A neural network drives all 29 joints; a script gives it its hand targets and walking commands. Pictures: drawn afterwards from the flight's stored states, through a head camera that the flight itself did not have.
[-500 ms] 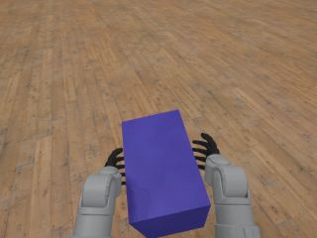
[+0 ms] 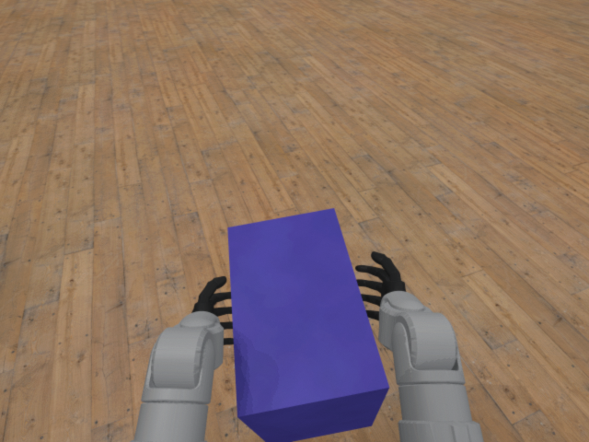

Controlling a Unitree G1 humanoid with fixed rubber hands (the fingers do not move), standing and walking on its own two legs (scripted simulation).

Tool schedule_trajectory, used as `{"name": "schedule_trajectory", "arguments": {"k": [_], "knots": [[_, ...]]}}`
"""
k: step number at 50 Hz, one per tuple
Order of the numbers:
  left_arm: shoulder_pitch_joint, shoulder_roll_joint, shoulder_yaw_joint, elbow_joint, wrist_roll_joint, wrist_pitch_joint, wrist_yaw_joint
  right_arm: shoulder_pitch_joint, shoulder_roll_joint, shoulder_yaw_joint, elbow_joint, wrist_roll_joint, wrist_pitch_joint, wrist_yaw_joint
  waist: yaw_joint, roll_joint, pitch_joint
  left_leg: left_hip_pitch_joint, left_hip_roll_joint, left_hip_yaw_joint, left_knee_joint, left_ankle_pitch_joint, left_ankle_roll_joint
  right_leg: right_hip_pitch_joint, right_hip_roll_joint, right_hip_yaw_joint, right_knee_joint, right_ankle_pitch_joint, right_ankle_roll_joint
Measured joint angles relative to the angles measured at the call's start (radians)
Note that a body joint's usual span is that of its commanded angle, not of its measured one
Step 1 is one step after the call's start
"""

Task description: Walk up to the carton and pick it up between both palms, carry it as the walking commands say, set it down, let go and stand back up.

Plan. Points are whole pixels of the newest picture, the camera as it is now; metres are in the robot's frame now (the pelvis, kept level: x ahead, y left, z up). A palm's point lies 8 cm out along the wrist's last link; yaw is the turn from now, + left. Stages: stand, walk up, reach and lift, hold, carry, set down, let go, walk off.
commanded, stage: carry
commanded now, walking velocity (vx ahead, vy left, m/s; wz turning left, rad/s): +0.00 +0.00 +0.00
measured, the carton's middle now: (301, 329) +0.31 -0.01 -0.01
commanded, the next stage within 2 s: hold in 1.36 s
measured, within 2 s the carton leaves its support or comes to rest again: neither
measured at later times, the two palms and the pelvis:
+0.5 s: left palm (193, 317) +0.29 +0.14 +0.05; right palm (377, 299) +0.31 -0.11 +0.07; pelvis +0.01 +0.02 +0.00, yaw +0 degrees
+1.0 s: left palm (190, 313) +0.30 +0.15 +0.04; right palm (367, 308) +0.31 -0.10 +0.04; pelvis +0.02 +0.03 +0.00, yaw -1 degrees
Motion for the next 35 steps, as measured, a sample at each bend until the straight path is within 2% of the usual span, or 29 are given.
{"name": "schedule_trajectory", "arguments": {"k": [2,3,6,8,13,19,25,30,33,35], "knots": [[-0.006,-0.001,0.007,0.039,0.007,-0.018,-0.007,-0.008,0.002,-0.017,0.051,-0.013,-0.027,0.016,0.001,-0.002,-0.01,-0.001,-0.001,0.0,-0.002,-0.001,0.002,0.0,-0.001,0.0,-0.003,-0.001,0.002],[-0.002,0.0,0.001,0.026,-0.003,-0.012,0.006,0.003,0.0,-0.012,0.037,-0.004,-0.026,0.012,0.002,-0.003,-0.008,-0.002,-0.001,-0.001,0.001,-0.004,0.003,0.0,-0.001,-0.001,-0.003,-0.002,0.003],[0.002,0.001,-0.002,0.029,0.007,-0.037,-0.009,0.016,-0.004,-0.006,0.034,-0.005,-0.047,0.016,0.003,-0.005,0.0,0.006,-0.004,0.001,0.003,-0.011,0.007,0.007,-0.004,0.001,0.001,-0.009,0.007],[0.008,0.002,-0.009,0.008,-0.007,-0.034,0.006,0.023,-0.005,-0.002,0.009,0.009,-0.039,0.005,0.001,0.001,0.009,0.007,-0.004,0.002,0.01,-0.016,0.01,0.009,-0.006,0.001,0.006,-0.013,0.01],[0.003,0.0,-0.007,-0.017,-0.01,-0.025,0.003,0.027,-0.006,0.004,-0.028,0.014,-0.023,-0.003,-0.005,0.003,0.019,0.003,-0.004,0.002,0.025,-0.026,0.016,0.012,-0.007,0.0,0.008,-0.015,0.018],[0.0,0.0,-0.008,0.021,0.012,-0.041,-0.009,0.017,-0.004,-0.007,0.019,0.004,-0.038,0.006,-0.008,-0.003,0.016,0.02,-0.01,0.006,0.017,-0.03,0.023,0.026,-0.013,0.002,0.004,-0.02,0.022],[-0.005,-0.001,-0.008,0.005,0.007,-0.046,-0.003,0.012,-0.003,-0.013,0.004,0.003,-0.042,0.011,-0.004,-0.003,0.025,0.017,-0.013,0.011,0.027,-0.038,0.029,0.023,-0.018,0.005,0.013,-0.026,0.031],[0.002,0.0,0.005,0.069,0.028,-0.103,-0.023,0.019,-0.005,-0.005,0.078,-0.012,-0.099,0.02,-0.004,-0.005,0.009,0.027,-0.017,0.016,0.03,-0.047,0.034,0.028,-0.023,0.008,0.023,-0.038,0.031],[0.009,0.001,-0.002,0.05,0.018,-0.103,-0.016,0.034,-0.008,0.001,0.056,-0.001,-0.093,0.013,0.002,-0.004,0.02,0.033,-0.018,0.018,0.036,-0.053,0.037,0.034,-0.025,0.008,0.028,-0.042,0.031],[0.006,0.001,-0.006,0.052,0.016,-0.105,-0.017,0.038,-0.009,0.0,0.052,-0.001,-0.091,0.026,0.006,-0.004,0.018,0.03,-0.021,0.022,0.031,-0.051,0.04,0.026,-0.028,0.01,0.033,-0.044,0.024]]}}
